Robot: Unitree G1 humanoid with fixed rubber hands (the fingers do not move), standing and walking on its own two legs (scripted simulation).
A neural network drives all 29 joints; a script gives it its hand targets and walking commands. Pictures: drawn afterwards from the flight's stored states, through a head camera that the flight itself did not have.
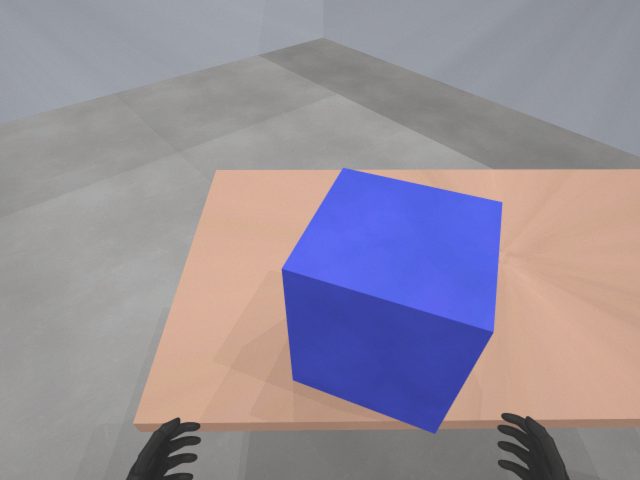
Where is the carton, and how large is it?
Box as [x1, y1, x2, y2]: [282, 168, 501, 433]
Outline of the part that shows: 343,168 282,267 293,379 434,433 493,332 501,202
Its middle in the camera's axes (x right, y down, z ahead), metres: +0.09 +0.08 +0.53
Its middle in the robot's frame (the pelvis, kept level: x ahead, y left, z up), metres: +0.36 -0.05 +0.05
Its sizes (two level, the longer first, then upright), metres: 0.210 0.200 0.250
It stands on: a table, 0.70 m high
